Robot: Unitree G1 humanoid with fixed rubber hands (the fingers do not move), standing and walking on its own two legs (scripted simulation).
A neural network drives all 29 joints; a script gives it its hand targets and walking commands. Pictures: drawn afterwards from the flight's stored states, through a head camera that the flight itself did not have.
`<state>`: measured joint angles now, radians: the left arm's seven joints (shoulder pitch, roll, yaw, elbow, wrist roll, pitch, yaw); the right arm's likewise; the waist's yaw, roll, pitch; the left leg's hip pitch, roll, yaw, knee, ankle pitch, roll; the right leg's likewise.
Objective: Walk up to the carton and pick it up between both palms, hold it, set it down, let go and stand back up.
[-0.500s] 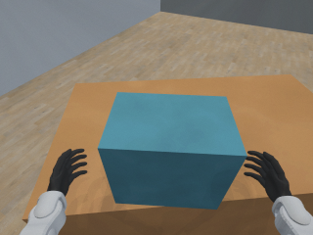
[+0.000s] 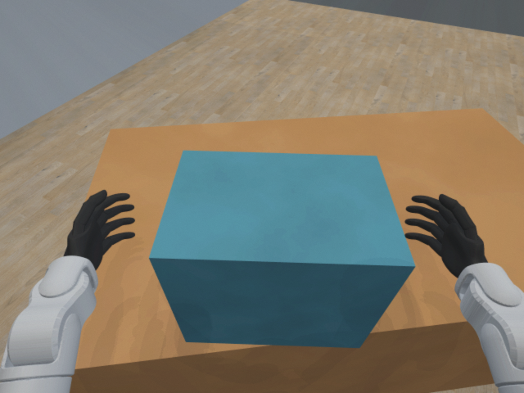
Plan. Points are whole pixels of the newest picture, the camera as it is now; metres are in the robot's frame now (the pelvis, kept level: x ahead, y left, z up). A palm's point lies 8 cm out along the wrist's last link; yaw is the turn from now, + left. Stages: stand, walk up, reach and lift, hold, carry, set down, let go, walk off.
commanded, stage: reach and lift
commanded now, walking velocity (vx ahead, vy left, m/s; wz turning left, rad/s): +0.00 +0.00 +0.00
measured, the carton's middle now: (275, 254) +0.35 -0.03 +0.02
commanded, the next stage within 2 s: none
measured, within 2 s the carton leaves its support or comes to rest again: neither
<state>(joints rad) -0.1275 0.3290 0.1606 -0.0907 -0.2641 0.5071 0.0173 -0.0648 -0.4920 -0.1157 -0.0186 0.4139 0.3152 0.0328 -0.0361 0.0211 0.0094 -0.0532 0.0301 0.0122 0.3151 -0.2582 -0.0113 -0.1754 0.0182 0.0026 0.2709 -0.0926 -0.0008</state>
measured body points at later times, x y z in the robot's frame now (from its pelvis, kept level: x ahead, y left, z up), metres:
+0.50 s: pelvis -0.01 +0.00 +0.00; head -0.01 +0.01 +0.45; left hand +0.39 +0.23 +0.19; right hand +0.36 -0.29 +0.18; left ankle -0.06 +0.12 -0.75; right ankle +0.03 -0.12 -0.75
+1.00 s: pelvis -0.02 +0.00 -0.01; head +0.00 +0.01 +0.44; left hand +0.38 +0.23 +0.12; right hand +0.37 -0.26 +0.11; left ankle -0.06 +0.12 -0.75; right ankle +0.03 -0.12 -0.75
